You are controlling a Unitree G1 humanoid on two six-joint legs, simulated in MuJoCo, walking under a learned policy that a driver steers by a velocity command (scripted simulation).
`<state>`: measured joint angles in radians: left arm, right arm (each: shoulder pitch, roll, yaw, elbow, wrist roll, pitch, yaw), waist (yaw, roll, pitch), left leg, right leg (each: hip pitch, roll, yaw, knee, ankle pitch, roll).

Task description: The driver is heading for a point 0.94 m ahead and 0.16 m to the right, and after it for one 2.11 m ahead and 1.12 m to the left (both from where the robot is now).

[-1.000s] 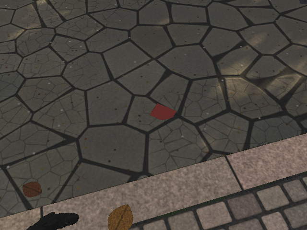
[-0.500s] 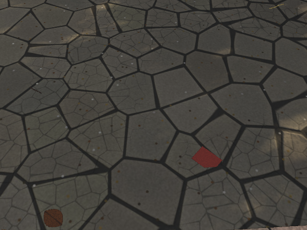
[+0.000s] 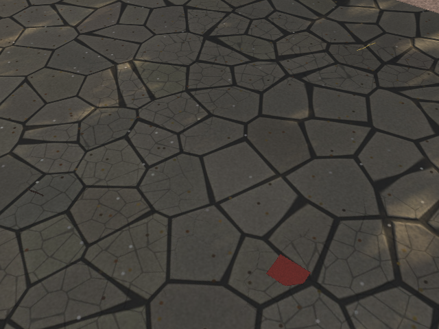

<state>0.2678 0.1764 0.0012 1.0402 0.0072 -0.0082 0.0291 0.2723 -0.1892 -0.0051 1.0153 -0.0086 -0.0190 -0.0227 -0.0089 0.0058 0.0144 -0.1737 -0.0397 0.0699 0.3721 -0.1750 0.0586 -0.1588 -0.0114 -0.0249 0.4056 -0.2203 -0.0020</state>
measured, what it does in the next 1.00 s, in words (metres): walks ahead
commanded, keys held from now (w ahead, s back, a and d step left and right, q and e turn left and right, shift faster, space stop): no key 0.26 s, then w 0.74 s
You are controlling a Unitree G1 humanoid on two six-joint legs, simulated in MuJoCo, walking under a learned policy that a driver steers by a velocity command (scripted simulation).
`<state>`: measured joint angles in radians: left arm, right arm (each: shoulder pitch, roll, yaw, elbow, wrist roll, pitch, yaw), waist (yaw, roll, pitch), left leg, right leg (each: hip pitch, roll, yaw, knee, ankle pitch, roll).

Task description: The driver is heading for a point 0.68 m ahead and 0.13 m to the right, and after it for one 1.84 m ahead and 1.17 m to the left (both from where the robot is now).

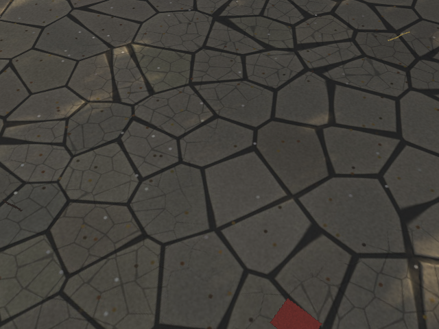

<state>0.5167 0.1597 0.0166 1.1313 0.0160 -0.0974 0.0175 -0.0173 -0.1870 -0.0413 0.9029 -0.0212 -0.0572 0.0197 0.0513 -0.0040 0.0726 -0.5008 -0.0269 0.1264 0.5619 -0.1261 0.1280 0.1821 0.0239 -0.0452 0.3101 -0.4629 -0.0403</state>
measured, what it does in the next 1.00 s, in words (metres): walks ahead: left foot, then right foot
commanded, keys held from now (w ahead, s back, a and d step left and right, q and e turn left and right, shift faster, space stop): w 0.76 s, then w+e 0.04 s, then q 0.20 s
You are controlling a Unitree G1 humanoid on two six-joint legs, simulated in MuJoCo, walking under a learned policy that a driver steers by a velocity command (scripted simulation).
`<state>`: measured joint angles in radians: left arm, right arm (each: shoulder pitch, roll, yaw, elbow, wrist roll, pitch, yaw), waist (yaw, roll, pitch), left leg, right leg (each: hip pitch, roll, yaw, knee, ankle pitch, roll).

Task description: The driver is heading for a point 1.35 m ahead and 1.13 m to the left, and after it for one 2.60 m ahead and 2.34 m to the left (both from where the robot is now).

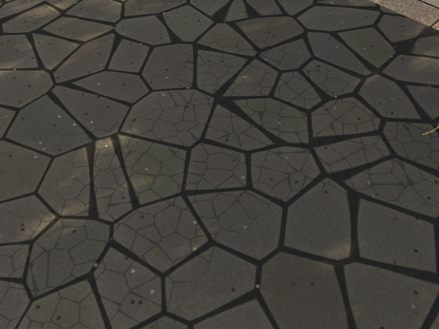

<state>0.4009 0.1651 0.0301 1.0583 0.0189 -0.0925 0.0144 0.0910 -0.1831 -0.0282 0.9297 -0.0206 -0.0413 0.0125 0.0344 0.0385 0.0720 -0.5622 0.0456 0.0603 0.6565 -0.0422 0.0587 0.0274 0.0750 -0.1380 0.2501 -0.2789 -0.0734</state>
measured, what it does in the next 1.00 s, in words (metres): steps on the spot, turning left: left foot, then right foot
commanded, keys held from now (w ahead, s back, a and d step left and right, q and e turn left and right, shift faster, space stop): q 1.00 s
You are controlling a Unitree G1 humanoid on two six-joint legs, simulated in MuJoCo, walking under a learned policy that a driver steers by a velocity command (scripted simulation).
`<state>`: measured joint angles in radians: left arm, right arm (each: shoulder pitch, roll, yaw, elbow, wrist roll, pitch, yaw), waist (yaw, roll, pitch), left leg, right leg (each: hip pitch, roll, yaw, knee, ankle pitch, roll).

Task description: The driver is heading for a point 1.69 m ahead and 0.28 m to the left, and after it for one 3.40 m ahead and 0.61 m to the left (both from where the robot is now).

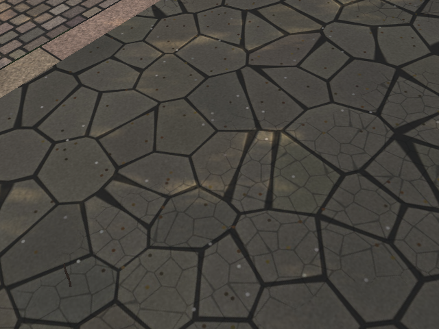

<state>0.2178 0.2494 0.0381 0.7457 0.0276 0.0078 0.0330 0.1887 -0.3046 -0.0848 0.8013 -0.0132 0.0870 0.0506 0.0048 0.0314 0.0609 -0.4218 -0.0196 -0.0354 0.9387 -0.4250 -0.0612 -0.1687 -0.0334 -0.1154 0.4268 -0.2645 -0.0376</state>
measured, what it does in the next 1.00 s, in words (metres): steps on the spot, turning left: left foot, then right foot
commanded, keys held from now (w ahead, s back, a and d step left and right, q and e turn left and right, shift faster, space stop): q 0.30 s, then no key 0.70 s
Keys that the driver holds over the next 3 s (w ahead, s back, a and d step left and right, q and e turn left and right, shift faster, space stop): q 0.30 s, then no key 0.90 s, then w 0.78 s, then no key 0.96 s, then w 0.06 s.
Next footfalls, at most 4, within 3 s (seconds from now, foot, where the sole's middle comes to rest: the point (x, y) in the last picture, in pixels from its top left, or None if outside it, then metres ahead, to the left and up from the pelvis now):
0.14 left None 0.02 0.12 -0.78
0.66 right None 0.08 -0.07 -0.78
1.54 left None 0.10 0.17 -0.78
2.00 right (207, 322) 0.49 0.11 -0.78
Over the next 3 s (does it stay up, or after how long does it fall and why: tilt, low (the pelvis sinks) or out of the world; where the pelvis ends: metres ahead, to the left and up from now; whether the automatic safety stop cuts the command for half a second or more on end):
stays up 0.47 0.20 0.00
